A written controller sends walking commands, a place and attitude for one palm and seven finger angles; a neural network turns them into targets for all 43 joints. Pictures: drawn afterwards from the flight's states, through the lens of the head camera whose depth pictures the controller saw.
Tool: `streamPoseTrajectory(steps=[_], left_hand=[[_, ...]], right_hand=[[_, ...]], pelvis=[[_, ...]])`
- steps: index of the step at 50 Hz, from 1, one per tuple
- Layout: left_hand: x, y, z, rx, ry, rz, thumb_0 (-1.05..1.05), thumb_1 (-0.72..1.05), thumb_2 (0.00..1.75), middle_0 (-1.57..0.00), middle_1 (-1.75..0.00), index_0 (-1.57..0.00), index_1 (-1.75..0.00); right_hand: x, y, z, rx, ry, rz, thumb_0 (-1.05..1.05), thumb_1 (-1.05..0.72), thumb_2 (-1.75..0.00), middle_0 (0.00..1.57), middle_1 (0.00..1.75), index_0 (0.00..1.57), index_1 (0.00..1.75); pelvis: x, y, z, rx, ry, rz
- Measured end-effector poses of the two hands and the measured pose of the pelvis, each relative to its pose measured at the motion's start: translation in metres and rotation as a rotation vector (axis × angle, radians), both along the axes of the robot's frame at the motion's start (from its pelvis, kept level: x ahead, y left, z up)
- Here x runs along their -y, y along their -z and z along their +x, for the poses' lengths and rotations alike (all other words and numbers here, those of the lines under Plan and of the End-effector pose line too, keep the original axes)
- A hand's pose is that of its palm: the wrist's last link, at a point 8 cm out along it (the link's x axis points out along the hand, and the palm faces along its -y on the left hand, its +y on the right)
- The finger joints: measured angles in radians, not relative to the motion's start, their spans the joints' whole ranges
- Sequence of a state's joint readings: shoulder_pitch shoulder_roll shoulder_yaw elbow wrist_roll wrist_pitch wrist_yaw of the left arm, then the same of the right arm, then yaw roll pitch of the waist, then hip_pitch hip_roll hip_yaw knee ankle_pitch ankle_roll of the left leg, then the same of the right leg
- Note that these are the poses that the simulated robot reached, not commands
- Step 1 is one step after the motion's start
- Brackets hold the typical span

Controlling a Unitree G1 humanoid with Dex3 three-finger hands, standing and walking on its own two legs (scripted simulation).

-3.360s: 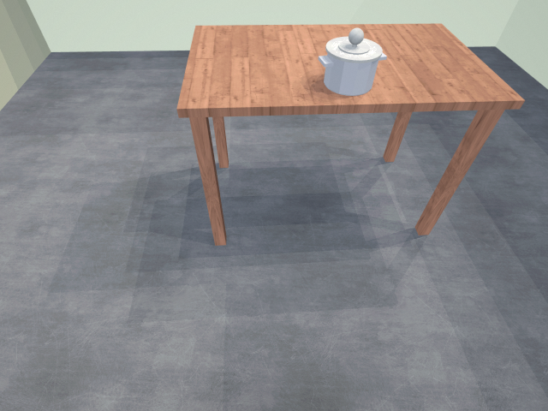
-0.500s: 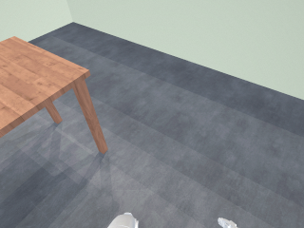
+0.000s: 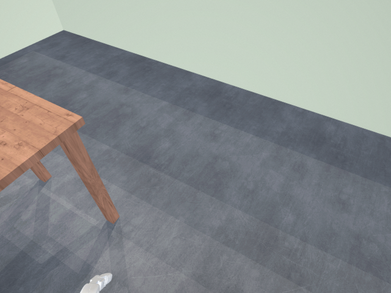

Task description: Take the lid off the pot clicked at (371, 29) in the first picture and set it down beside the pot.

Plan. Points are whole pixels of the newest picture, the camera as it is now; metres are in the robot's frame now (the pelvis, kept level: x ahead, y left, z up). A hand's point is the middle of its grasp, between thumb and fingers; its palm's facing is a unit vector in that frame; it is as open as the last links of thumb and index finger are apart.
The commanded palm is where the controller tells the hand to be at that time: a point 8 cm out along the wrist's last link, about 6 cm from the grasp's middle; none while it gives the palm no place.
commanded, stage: turn to face it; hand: left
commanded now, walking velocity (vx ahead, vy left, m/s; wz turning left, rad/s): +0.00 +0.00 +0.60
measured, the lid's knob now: out of the picture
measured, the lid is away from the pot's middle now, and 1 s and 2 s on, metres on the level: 0.00 0.00 0.00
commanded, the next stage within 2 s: take the last steps up to it in 1.62 s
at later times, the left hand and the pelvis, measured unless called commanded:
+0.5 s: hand out of the picture -0.04 +0.21 -0.18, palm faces +0.38 -0.89 -0.26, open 7.4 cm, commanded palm none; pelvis +0.02 +0.01 -0.01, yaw +19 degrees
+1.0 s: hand out of the picture +0.01 +0.24 -0.15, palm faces +0.57 -0.77 -0.29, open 7.4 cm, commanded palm none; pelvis +0.03 -0.01 +0.00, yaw +35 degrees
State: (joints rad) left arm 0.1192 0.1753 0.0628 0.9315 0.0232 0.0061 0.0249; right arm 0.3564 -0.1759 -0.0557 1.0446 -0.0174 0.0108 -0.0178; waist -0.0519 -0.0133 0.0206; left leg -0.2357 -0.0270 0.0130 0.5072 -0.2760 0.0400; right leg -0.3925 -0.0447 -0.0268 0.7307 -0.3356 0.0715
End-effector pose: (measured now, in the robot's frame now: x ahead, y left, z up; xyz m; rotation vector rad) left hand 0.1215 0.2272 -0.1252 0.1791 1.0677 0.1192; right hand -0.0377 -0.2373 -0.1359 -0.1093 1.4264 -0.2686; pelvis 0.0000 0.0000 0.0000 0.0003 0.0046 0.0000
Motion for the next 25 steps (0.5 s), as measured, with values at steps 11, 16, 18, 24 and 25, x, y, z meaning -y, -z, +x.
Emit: streamPoseTrajectory(steps=[11, 16, 18, 24, 25], left_hand=[[0.016, -0.021, -0.012, 0.026, -0.125, 0.054, 0.00, 0.91, 0.89, -0.20, -0.30, -0.20, -0.30], [0.008, -0.013, -0.065, -0.070, -0.236, 0.050, 0.00, 0.91, 0.89, -0.20, -0.30, -0.20, -0.30], [0.002, -0.007, -0.091, -0.119, -0.284, 0.044, 0.00, 0.91, 0.89, -0.20, -0.30, -0.20, -0.30], [-0.020, 0.018, -0.170, -0.260, -0.429, 0.009, 0.00, 0.91, 0.90, -0.20, -0.30, -0.20, -0.30], [-0.025, 0.025, -0.181, -0.278, -0.451, 0.001, 0.00, 0.91, 0.90, -0.20, -0.30, -0.20, -0.30]], right_hand=[[0.028, 0.013, 0.080, 0.028, -0.147, 0.067, 0.01, -0.91, -0.90, 0.20, 0.29, 0.19, 0.30], [0.027, 0.005, 0.143, 0.103, -0.273, 0.049, 0.01, -0.91, -0.90, 0.20, 0.29, 0.19, 0.30], [0.022, 0.001, 0.170, 0.137, -0.327, 0.036, 0.01, -0.91, -0.90, 0.20, 0.29, 0.19, 0.30], [-0.019, -0.013, 0.245, 0.254, -0.502, -0.014, 0.01, -0.91, -0.90, 0.20, 0.29, 0.19, 0.30], [-0.027, -0.013, 0.255, 0.282, -0.530, -0.024, 0.01, -0.91, -0.90, 0.20, 0.29, 0.19, 0.30]], pelvis=[[0.028, -0.003, 0.019, 0.009, -0.158, 0.027], [0.026, -0.005, 0.021, 0.014, -0.223, 0.038], [0.022, -0.004, 0.021, 0.014, -0.247, 0.037], [0.000, 0.008, 0.021, 0.011, -0.326, 0.009], [-0.006, 0.013, 0.021, 0.010, -0.337, 0.001]])
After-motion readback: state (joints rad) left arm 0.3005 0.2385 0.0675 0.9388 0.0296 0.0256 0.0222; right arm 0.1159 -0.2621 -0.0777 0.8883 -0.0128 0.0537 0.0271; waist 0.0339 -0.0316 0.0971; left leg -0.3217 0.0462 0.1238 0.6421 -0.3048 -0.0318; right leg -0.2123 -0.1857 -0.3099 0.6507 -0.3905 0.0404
